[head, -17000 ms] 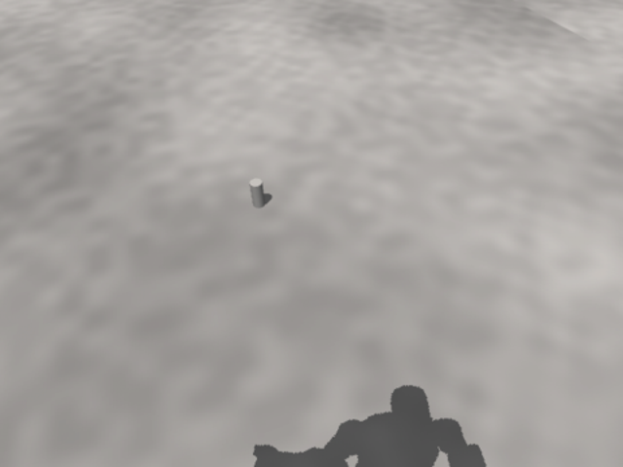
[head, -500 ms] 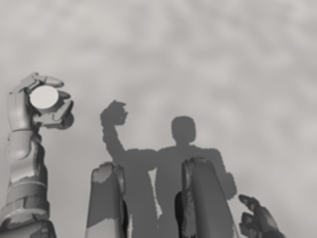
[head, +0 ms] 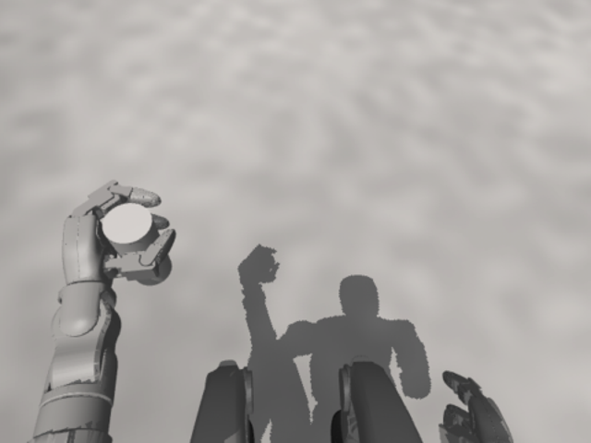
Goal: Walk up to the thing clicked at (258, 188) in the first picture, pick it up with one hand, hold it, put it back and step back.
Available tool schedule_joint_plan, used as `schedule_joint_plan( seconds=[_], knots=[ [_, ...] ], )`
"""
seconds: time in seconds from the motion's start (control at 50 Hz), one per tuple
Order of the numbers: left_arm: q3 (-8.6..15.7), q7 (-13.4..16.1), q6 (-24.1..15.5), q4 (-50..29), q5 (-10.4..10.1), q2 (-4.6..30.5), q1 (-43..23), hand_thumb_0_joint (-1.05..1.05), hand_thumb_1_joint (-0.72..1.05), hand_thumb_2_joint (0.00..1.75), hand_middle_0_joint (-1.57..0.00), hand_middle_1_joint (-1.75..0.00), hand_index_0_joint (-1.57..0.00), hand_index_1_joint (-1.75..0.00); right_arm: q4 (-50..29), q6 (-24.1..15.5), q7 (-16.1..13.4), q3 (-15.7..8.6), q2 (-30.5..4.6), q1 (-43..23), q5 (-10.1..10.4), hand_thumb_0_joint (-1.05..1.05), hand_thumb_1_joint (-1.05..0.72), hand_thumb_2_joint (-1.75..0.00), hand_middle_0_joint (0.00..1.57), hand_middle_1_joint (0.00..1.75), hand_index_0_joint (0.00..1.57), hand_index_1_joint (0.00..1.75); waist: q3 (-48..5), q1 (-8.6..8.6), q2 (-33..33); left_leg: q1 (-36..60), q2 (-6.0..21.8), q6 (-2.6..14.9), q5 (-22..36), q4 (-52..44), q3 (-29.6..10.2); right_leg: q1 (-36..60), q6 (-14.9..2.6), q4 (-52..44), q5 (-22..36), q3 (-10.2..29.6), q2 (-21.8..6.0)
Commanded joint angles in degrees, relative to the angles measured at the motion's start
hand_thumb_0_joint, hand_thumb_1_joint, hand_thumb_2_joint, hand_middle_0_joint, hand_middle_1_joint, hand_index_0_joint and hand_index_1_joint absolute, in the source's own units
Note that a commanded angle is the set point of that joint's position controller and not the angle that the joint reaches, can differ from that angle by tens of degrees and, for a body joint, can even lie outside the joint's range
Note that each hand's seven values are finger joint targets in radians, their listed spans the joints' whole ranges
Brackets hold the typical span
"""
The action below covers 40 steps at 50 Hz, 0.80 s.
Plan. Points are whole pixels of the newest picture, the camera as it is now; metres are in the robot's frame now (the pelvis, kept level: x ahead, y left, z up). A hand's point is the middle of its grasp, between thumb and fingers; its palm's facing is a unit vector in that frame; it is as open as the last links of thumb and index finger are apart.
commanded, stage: lift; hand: left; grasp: from the side
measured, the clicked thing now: (141, 248) +0.38 +0.21 -0.01
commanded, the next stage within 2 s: hold in 1.12 s
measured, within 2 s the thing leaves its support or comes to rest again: neither
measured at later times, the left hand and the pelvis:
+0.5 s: hand (123, 209) +0.37 +0.19 +0.12, palm faces +0.14 -0.99 -0.05, open 7.3 cm; pelvis +0.02 +0.00 +0.08, yaw +1 degrees
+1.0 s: hand (124, 184) +0.38 +0.18 +0.15, palm faces +0.16 -0.99 -0.03, open 7.3 cm; pelvis +0.04 -0.01 +0.12, yaw +2 degrees
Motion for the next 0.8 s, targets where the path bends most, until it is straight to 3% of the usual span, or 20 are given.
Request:
schedule_joint_plan(
  seconds=[0.0, 0.04, 0.08, 0.12, 0.2, 0.22, 0.24, 0.26, 0.28, 0.3, 0.34, 0.4, 0.42, 0.46, 0.5, 0.58, 0.7, 0.72, 0.74, 0.78],
  knots=[
    [2.92, 0.45, -5.49, -13.04, -0.94, 8.52, -13.44, 0.0, 0.37, 1.2, -1.23, -1.34, -1.26, -1.32, -5.28, -2.58, -0.88, -3.51, -8.66, 3.43, -0.12, 0.0, -0.89, -0.89, 0.2, 0.3, 0.2, 0.3, -21.78, -0.15, 3.95, 25.0, -1.33, 0.96, 11.57, -18.41, -1.6, 15.98, -2.57, -15.31, 12.9, 0.41, 1.96],
    [2.64, 0.46, -5.91, -10.25, -0.44, 8.2, -13.59, 0.0, 0.41, 1.21, -1.23, -1.33, -1.25, -1.32, -5.13, -2.78, -0.68, -3.34, -8.49, 3.06, -0.26, 0.0, -0.89, -0.89, 0.2, 0.3, 0.2, 0.3, -19.11, -0.45, 3.63, 25.64, -1.28, 0.96, 11.0, -20.35, -1.56, 17.3, -2.5, -17.13, 12.67, 0.48, 1.97],
    [2.95, 0.53, -6.66, -12.2, -0.55, 8.67, -13.84, 0.0, 0.41, 1.2, -1.22, -1.32, -1.25, -1.31, -5.18, -2.91, -0.66, -3.27, -8.1, 3.53, -0.3, 0.0, -0.89, -0.89, 0.2, 0.3, 0.2, 0.3, -20.73, 0.16, 4.1, 28.18, -1.51, 0.91, 14.1, -21.28, -0.78, 20.55, -2.51, -18.58, 15.29, 0.66, 1.87],
    [1.17, -0.15, -7.36, -14.72, -1.34, 6.99, -13.6, 0.0, 0.38, 1.19, -1.22, -1.32, -1.24, -1.3, -5.51, -3.18, -0.49, -3.09, -7.94, 3.94, -0.38, 0.0, -0.89, -0.89, 0.2, 0.3, 0.2, 0.3, -20.91, 0.15, 4.81, 30.58, -1.59, 0.79, 14.79, -23.03, -0.49, 22.42, -2.57, -20.22, 15.74, 0.55, 1.99],
    [1.21, -0.62, -7.91, -12.19, -1.35, 6.92, -12.42, 0.0, 0.37, 1.17, -1.2, -1.29, -1.22, -1.28, -4.77, -3.44, -0.51, -3.12, -8.2, 4.3, -0.72, 0.0, -0.9, -0.9, 0.2, 0.3, 0.2, 0.3, -20.75, -0.09, 3.68, 34.21, -1.43, 0.7, 17.84, -25.33, -0.54, 25.96, -2.5, -22.7, 18.35, 0.32, 2.15],
    [1.24, -0.58, -8.56, -15.65, -1.43, 7.85, -14.25, 0.0, 0.38, 1.18, -1.21, -1.3, -1.23, -1.29, -4.99, -3.57, -0.45, -3.07, -8.05, 4.02, -0.72, 0.0, -0.9, -0.9, 0.2, 0.3, 0.2, 0.3, -21.35, 0.38, 4.44, 34.67, -1.71, 0.74, 17.58, -25.97, -0.09, 27.52, -2.45, -23.58, 18.45, 0.59, 2.04],
    [2.35, -0.29, -8.63, -14.41, -1.33, 8.62, -14.68, 0.0, 0.37, 1.17, -1.22, -1.3, -1.24, -1.29, -4.81, -3.51, -0.47, -3.04, -8.0, 4.09, -0.76, 0.0, -0.9, -0.9, 0.2, 0.3, 0.2, 0.3, -20.41, 0.31, 4.52, 34.91, -1.77, 0.8, 16.33, -26.92, 0.02, 28.05, -2.4, -24.45, 17.61, 0.71, 1.94],
    [0.58, -0.56, -8.61, -12.91, -1.51, 6.4, -11.94, 0.0, 0.35, 1.18, -1.22, -1.3, -1.24, -1.29, -5.12, -3.49, -0.48, -2.84, -7.82, 3.89, -0.8, 0.0, -0.9, -0.9, 0.2, 0.3, 0.2, 0.3, -19.21, 0.2, 3.68, 35.36, -1.75, 0.82, 15.82, -27.87, 0.04, 28.5, -2.32, -25.2, 17.28, 0.56, 2.07],
    [0.98, -0.34, -9.14, -17.32, -1.48, 7.8, -15.55, 0.0, 0.38, 1.18, -1.21, -1.3, -1.23, -1.29, -5.08, -3.58, -0.53, -2.94, -7.77, 4.2, -0.81, 0.0, -0.9, -0.9, 0.2, 0.3, 0.2, 0.3, -20.3, 0.19, 4.24, 36.24, -1.86, 0.81, 15.61, -28.35, 0.21, 29.52, -2.24, -25.98, 17.26, 0.69, 2.04],
    [-0.86, -0.44, -8.69, -12.14, -1.29, 5.14, -12.55, 0.0, 0.4, 1.19, -1.22, -1.3, -1.24, -1.29, -4.81, -3.51, -0.5, -2.83, -7.92, 4.12, -0.93, 0.0, -0.9, -0.9, 0.2, 0.3, 0.2, 0.3, -18.42, -0.61, 3.25, 36.7, -1.75, 0.74, 15.59, -29.11, 0.08, 29.35, -2.27, -26.46, 17.35, 0.46, 2.13],
    [0.28, -0.1, -9.1, -13.12, -1.44, 5.86, -13.25, 0.0, 0.41, 1.2, -1.22, -1.31, -1.24, -1.3, -4.69, -3.58, -0.45, -2.96, -8.07, 4.32, -1.03, 0.0, -0.9, -0.9, 0.2, 0.3, 0.2, 0.3, -18.66, 0.18, 3.77, 38.21, -1.72, 0.53, 17.24, -29.96, 0.01, 30.14, -2.4, -26.88, 18.36, 0.19, 2.25],
    [-0.38, 0.24, -9.22, -15.55, -0.71, 6.89, -14.7, 0.0, 0.39, 1.21, -1.25, -1.33, -1.26, -1.32, -4.74, -3.29, -0.62, -3.02, -7.94, 4.34, -1.09, 0.0, -0.91, -0.9, 0.2, 0.3, 0.2, 0.3, -17.92, 0.22, 3.89, 40.16, -1.77, 0.58, 17.68, -31.85, 0.37, 32.77, -2.25, -29.05, 19.03, 0.31, 2.1],
    [-0.74, 0.24, -8.62, -10.61, -0.7, 5.02, -11.07, 0.0, 0.38, 1.21, -1.25, -1.33, -1.26, -1.32, -4.78, -3.15, -0.61, -2.72, -7.63, 4.41, -1.19, 0.0, -0.9, -0.9, 0.2, 0.3, 0.2, 0.3, -15.85, -0.03, 1.91, 39.41, -1.74, 0.66, 17.28, -32.48, 0.33, 33.3, -2.17, -29.96, 18.77, 0.21, 2.21],
    [0.4, 0.34, -9.03, -13.4, -1.28, 6.1, -13.49, 0.0, 0.38, 1.21, -1.24, -1.32, -1.25, -1.32, -4.43, -3.23, -0.55, -2.87, -7.66, 4.66, -1.15, 0.0, -0.9, -0.9, 0.2, 0.3, 0.2, 0.3, -16.87, 0.48, 2.5, 40.54, -1.8, 0.59, 18.34, -33.18, 0.44, 35.05, -2.17, -30.54, 19.69, 0.32, 2.17],
    [-1.47, 0.08, -8.76, -10.42, -1.49, 3.26, -11.24, 0.0, 0.39, 1.22, -1.23, -1.32, -1.25, -1.32, -4.77, -3.11, -0.52, -2.68, -7.48, 4.07, -1.18, 0.0, -0.9, -0.9, 0.2, 0.3, 0.2, 0.3, -15.2, 0.17, 1.84, 41.89, -1.63, 0.46, 19.79, -34.07, 0.41, 34.98, -2.22, -31.09, 20.63, 0.02, 2.35],
    [-0.08, 0.45, -9.29, -13.07, -0.69, 6.19, -13.89, 0.0, 0.38, 1.2, -1.22, -1.31, -1.23, -1.3, -4.55, -2.9, -0.66, -2.84, -7.24, 4.77, -1.31, 0.0, -0.9, -0.9, 0.2, 0.3, 0.2, 0.3, -16.52, 0.69, 1.64, 42.51, -1.92, 0.79, 21.15, -35.03, 1.32, 39.93, -1.82, -33.3, 22.95, 0.93, 1.9],
    [0.36, 0.54, -9.62, -10.13, -1.06, 4.61, -12.46, 0.0, 0.4, 1.21, -1.2, -1.3, -1.22, -1.3, -5.05, -2.58, -0.45, -2.8, -6.98, 3.64, -1.52, 0.0, -0.9, -0.9, 0.2, 0.3, 0.2, 0.3, -13.72, 1.05, 0.94, 43.29, -2.08, 0.79, 21.27, -37.29, 1.71, 42.09, -1.79, -35.32, 23.23, 0.9, 2.12],
    [-0.92, 0.36, -9.67, -9.17, -1.0, 3.33, -11.78, 0.0, 0.38, 1.21, -1.21, -1.31, -1.22, -1.31, -5.26, -2.4, -0.38, -2.58, -6.66, 3.84, -1.71, 0.0, -0.9, -0.9, 0.2, 0.3, 0.2, 0.3, -13.86, 0.55, 0.71, 43.38, -2.16, 0.77, 21.52, -37.54, 1.79, 43.12, -1.74, -35.7, 23.5, 0.97, 2.12],
    [0.17, 0.55, -10.17, -12.49, -1.09, 4.97, -14.68, 0.0, 0.38, 1.21, -1.19, -1.3, -1.21, -1.29, -5.28, -2.38, -0.4, -2.72, -6.89, 3.81, -1.65, 0.0, -0.9, -0.9, 0.2, 0.3, 0.2, 0.3, -14.83, 0.93, 2.22, 44.57, -2.26, 0.73, 21.99, -37.85, 2.03, 43.46, -1.77, -35.87, 24.06, 1.16, 2.09],
    [-0.98, 0.37, -10.13, -10.33, -0.74, 3.96, -12.75, 0.0, 0.42, 1.21, -1.2, -1.3, -1.22, -1.3, -5.1, -2.24, -0.51, -2.66, -7.05, 3.74, -1.78, 0.0, -0.9, -0.9, 0.2, 0.3, 0.2, 0.3, -13.73, 0.64, 2.47, 45.79, -2.24, 0.59, 22.52, -38.41, 2.05, 43.13, -1.91, -36.28, 24.29, 1.09, 2.1]
  ],
)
